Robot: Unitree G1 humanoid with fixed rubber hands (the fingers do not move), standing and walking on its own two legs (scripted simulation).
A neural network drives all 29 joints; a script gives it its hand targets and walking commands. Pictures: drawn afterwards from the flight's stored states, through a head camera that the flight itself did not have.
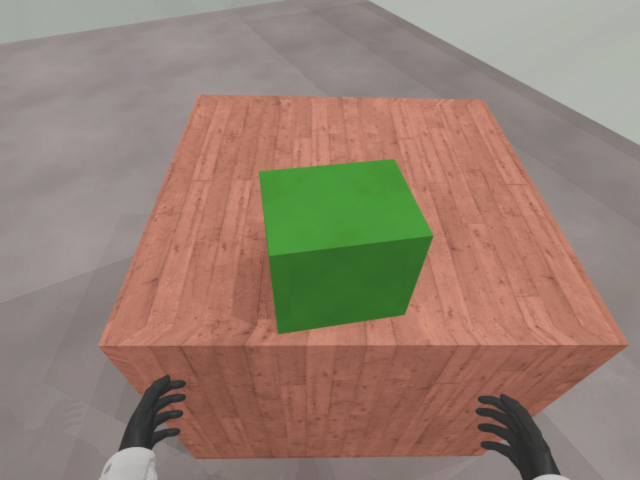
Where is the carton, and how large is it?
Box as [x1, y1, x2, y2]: [259, 159, 432, 333]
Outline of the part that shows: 394,159 259,171 278,333 404,314 428,249 432,234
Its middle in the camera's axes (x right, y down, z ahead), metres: +0.02 +0.02 +0.60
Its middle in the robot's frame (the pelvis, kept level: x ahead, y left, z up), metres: +0.44 +0.03 +0.02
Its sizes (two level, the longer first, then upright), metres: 0.209 0.163 0.194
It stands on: a pedestal, 0.70 m high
